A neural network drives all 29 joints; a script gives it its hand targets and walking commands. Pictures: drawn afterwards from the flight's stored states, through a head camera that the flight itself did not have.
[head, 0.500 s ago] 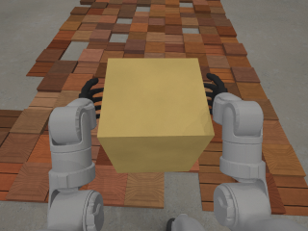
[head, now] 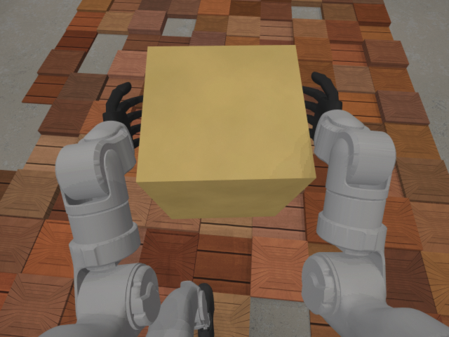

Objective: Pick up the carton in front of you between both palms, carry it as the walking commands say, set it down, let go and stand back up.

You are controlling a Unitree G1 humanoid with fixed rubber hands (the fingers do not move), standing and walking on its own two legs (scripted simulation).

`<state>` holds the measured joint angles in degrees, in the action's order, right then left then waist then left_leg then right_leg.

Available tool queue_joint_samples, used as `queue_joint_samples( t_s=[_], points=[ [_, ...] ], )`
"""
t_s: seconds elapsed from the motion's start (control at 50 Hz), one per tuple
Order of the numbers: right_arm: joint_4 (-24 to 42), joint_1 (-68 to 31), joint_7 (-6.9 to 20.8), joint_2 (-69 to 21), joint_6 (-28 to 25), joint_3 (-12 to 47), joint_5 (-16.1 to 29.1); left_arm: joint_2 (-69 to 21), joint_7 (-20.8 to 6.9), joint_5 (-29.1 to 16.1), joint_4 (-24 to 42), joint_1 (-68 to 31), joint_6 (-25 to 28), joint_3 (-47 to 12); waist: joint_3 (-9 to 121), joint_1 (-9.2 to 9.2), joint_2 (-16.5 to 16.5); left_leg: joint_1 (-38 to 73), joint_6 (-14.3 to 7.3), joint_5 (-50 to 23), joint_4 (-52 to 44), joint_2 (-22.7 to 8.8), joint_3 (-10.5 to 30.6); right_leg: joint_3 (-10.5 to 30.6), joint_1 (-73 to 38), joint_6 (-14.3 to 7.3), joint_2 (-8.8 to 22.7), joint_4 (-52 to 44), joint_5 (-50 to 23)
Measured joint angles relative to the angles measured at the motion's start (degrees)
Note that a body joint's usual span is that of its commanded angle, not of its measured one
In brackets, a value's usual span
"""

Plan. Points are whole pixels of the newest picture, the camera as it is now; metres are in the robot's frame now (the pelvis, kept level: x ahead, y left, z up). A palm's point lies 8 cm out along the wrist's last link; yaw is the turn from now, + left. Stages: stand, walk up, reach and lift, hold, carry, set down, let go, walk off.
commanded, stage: carry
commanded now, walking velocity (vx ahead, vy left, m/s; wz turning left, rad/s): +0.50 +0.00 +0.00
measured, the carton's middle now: (222, 147) +0.40 +0.01 +0.07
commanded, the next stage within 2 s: none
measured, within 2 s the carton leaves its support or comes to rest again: neither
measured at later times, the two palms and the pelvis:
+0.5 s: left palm out of the picture +0.71 +0.11 +0.21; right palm out of the picture +0.73 -0.19 +0.21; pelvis +0.34 -0.04 +0.04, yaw +0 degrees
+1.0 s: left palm out of the picture +1.02 +0.14 +0.15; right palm out of the picture +1.01 -0.16 +0.15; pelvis +0.64 +0.00 +0.04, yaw +1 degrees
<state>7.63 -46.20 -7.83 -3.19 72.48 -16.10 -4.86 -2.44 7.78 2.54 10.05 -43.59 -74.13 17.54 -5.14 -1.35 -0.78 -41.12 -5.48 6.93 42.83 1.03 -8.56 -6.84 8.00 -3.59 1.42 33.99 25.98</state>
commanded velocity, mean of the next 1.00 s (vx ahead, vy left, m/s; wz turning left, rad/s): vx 0.50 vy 0.00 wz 0.00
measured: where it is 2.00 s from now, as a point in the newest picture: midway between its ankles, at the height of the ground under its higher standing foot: (218, 97)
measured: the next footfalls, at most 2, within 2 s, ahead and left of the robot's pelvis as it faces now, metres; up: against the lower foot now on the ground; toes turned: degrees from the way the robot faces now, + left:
right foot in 0.40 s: +0.45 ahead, -0.11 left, +0.04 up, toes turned -4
left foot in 0.82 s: +0.70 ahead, +0.08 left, +0.04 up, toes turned +5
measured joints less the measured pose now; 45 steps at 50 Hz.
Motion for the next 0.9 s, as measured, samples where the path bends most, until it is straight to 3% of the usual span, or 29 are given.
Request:
queue_joint_samples(
  t_s=[0.02,0.08,0.12,0.2,0.28,0.34,0.38,0.42,0.46,0.5,0.56,0.66,0.78,0.82,0.86,0.9],
  points=[
    [-1.1,-0.2,0.0,-0.1,-0.5,0.7,-0.3,0.8,-0.2,-0.2,-0.6,-0.1,-0.1,0.1,-0.2,1.01,-1.0,1.0,-0.4,0.0,1.2,0.5,-0.7,1.4,2.7,0.4,0.9,8.6,-2.9],
    [-4.1,-0.2,-0.2,0.3,-0.8,2.0,-0.5,2.0,-0.7,-0.3,-3.0,-0.1,-0.5,0.0,-1.1,4.39,-0.1,5.2,-0.6,6.7,1.6,1.1,0.2,7.8,14.5,0.5,-2.2,37.8,-1.6],
    [-4.2,0.7,-0.5,0.8,-0.5,2.2,0.7,1.4,-0.7,0.4,-3.4,-0.1,-1.1,0.1,-1.6,6.03,0.8,9.2,0.2,7.6,-2.0,1.2,1.0,8.5,20.9,0.1,-2.7,44.0,-2.2],
    [-3.2,0.8,-1.4,1.5,-0.5,1.5,3.0,0.2,-0.8,2.1,-2.2,-1.0,-1.6,0.3,-1.5,7.83,1.7,16.4,0.4,8.5,-8.7,0.5,1.9,8.4,29.8,0.5,-1.1,34.7,-4.1],
    [-3.8,-0.9,-1.6,2.1,-1.0,0.6,4.0,0.0,-1.0,3.1,-1.4,-2.0,-1.4,0.2,0.7,8.58,1.4,22.6,1.5,11.7,-12.0,0.0,3.0,8.2,32.7,1.7,0.2,17.2,-9.6],
    [-6.9,-2.6,-1.6,2.7,-0.8,0.7,4.2,0.7,-1.1,3.5,-3.0,-2.5,-1.9,0.1,3.5,8.00,0.8,27.6,3.1,15.4,-13.0,-0.4,3.7,5.6,29.3,1.9,-0.1,2.0,-19.0],
    [-10.0,-4.0,-1.5,3.5,-0.3,0.8,4.0,1.4,-1.2,3.5,-5.8,-3.5,-2.5,-0.1,5.5,6.92,0.1,30.5,4.2,19.0,-10.9,-0.4,4.0,3.7,24.9,1.4,-0.6,-6.2,-29.0],
    [-13.5,-5.5,-1.0,5.0,0.0,1.3,3.9,1.8,-1.2,3.5,-9.3,-4.5,-2.1,-0.6,6.2,4.74,2.2,30.1,4.4,20.1,-2.7,-2.5,4.9,1.6,21.2,-3.6,-2.7,-6.7,-24.1],
    [-16.1,-5.8,-0.5,6.3,0.7,1.1,3.7,1.8,-1.2,3.8,-13.3,-5.6,-2.0,-1.6,6.1,2.68,2.9,25.2,4.3,20.3,10.3,-2.1,7.4,0.7,20.4,-8.0,-3.6,-3.8,-19.6],
    [-17.4,-5.3,-0.4,6.3,1.9,1.0,3.3,1.8,-1.2,3.6,-15.2,-5.0,-2.6,-2.1,6.1,0.98,2.2,20.2,3.8,19.4,17.7,-1.0,8.0,0.9,18.5,-9.5,-3.4,-4.0,-17.4],
    [-17.1,-4.5,-0.4,5.4,3.3,0.6,2.1,1.8,-1.0,2.6,-15.2,-3.4,-3.3,-2.3,5.5,-0.98,2.0,13.6,4.0,15.0,17.9,-1.0,7.7,1.1,15.0,-9.0,-3.3,-6.9,-16.4],
    [-16.2,-1.5,-0.1,3.0,2.1,-0.9,-0.4,0.9,-0.9,2.1,-16.3,-0.4,-0.7,-2.1,5.8,-3.37,1.7,5.7,5.3,9.3,10.1,-2.1,7.8,1.2,9.6,-9.5,-3.7,-9.3,-12.8],
    [-14.1,4.3,0.7,1.7,-0.7,-0.3,-1.4,0.4,-0.9,1.4,-17.1,4.1,3.2,-4.5,6.7,-4.04,1.9,5.0,4.8,-0.7,-5.1,-2.5,6.3,1.4,1.8,-9.4,-4.0,-7.5,-4.7],
    [-13.7,5.8,0.7,1.4,-1.7,0.2,-1.2,0.8,-0.9,1.1,-17.0,5.1,4.0,-5.4,6.8,-3.28,1.6,8.3,4.0,-2.1,-10.0,-2.1,5.0,1.2,0.0,-8.1,-3.6,-3.6,-3.2],
    [-14.2,6.6,0.7,0.5,-3.4,1.1,-1.6,2.1,-0.9,0.2,-16.8,5.7,4.4,-5.6,6.0,-1.64,-1.0,13.1,1.9,7.4,-12.2,0.1,3.5,2.7,3.2,-4.6,-1.1,7.4,-6.4],
    [-14.9,6.3,0.7,0.3,-4.5,2.2,-1.8,3.2,-0.9,-0.5,-16.5,5.5,4.6,-5.4,5.5,0.34,-0.9,15.5,-0.9,14.1,-13.4,1.0,3.7,5.5,10.5,-0.7,-1.9,21.9,-2.7]
  ],
)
